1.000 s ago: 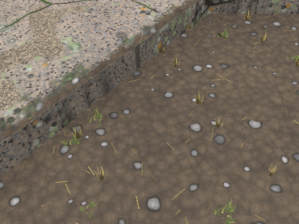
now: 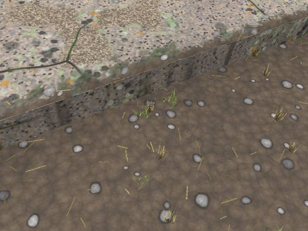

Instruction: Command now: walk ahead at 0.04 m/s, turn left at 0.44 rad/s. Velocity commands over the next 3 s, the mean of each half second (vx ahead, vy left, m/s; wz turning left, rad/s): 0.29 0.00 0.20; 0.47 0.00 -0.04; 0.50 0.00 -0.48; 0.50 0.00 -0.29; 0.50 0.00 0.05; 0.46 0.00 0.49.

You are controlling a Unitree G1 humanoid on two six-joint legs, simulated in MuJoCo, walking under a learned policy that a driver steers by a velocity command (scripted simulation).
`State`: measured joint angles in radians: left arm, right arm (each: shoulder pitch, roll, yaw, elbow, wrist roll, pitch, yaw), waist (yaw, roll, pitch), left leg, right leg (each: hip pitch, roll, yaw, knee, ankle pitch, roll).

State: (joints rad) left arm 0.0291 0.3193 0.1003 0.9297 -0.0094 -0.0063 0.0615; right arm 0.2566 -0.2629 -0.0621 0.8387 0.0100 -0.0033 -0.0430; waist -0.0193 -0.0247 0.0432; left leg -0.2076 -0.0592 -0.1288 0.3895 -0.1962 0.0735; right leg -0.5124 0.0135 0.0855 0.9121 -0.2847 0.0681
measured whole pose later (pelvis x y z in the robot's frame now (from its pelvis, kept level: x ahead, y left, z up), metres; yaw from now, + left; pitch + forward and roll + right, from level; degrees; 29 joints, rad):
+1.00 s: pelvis +0.41 +0.04 +0.00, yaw +1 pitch +0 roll +2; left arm 0.14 0.31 0.05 0.86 0.02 -0.05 -0.02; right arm 0.32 -0.26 -0.06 0.88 -0.02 -0.10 0.02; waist -0.04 -0.05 0.03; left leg -0.05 -0.07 0.10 0.21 -0.16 0.06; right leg -0.69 -0.12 0.05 0.91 -0.08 -0.01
